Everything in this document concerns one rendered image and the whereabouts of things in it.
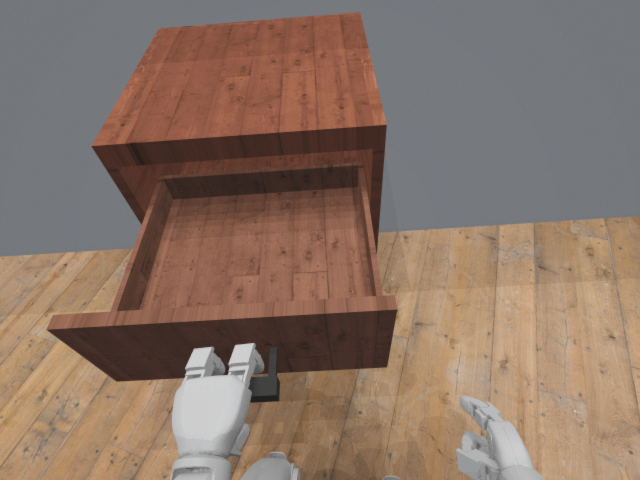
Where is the handle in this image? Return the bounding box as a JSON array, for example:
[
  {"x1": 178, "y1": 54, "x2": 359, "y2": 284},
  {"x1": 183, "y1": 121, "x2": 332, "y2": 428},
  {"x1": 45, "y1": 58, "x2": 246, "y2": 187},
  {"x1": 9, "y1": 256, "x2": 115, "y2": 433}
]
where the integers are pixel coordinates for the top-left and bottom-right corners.
[{"x1": 248, "y1": 347, "x2": 280, "y2": 403}]

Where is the cabinet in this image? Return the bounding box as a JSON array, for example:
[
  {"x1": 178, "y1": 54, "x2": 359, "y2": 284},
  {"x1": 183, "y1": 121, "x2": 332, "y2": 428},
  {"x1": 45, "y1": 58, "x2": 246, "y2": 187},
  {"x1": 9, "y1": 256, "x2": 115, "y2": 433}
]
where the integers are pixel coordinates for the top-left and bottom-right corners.
[{"x1": 92, "y1": 12, "x2": 387, "y2": 253}]

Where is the left robot hand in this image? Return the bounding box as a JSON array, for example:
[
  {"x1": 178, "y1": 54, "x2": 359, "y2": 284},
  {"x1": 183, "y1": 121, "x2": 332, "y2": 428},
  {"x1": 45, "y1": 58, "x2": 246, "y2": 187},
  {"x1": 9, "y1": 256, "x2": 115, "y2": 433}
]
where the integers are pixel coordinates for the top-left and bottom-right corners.
[{"x1": 172, "y1": 343, "x2": 264, "y2": 459}]

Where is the drawer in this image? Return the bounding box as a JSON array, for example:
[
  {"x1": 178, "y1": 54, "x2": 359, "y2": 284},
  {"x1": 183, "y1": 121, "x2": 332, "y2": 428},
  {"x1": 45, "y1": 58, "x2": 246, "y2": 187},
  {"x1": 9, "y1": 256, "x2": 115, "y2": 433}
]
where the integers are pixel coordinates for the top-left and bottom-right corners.
[{"x1": 46, "y1": 162, "x2": 397, "y2": 382}]

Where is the right robot hand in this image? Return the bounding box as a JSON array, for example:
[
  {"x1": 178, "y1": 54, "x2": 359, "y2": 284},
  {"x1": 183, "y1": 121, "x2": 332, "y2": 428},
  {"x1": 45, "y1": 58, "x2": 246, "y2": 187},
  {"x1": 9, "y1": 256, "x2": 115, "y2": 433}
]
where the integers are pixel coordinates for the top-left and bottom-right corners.
[{"x1": 456, "y1": 395, "x2": 534, "y2": 480}]

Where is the robot left shin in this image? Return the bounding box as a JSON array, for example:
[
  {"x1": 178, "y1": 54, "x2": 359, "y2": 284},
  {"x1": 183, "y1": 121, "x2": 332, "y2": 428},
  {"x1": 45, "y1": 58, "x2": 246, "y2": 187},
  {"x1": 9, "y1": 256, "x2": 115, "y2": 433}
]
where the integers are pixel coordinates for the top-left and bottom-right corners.
[{"x1": 268, "y1": 452, "x2": 288, "y2": 461}]

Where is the robot left thigh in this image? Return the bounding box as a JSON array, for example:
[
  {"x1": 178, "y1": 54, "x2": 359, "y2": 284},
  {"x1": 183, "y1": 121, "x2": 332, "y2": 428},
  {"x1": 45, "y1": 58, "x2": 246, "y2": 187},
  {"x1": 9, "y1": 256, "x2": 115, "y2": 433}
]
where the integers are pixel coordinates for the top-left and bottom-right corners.
[{"x1": 240, "y1": 458, "x2": 300, "y2": 480}]

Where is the left robot forearm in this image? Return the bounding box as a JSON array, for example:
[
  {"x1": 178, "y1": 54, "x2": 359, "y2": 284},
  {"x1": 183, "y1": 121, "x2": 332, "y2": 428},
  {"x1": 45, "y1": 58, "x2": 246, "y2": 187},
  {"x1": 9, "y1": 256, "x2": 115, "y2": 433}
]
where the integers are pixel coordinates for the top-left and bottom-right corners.
[{"x1": 170, "y1": 454, "x2": 231, "y2": 480}]

